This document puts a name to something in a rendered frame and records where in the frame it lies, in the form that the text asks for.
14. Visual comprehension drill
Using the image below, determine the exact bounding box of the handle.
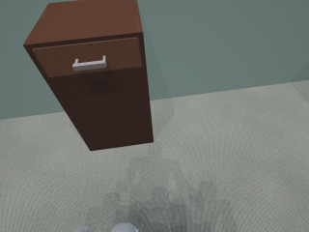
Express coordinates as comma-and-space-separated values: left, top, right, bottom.
72, 55, 107, 72

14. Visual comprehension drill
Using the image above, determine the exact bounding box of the robot left thigh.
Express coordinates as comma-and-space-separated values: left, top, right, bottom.
110, 222, 139, 232

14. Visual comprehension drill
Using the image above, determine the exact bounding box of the cabinet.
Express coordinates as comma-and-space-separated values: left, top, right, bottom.
23, 0, 154, 152

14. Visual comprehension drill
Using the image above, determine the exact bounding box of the drawer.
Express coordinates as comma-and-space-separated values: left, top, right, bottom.
32, 37, 141, 76

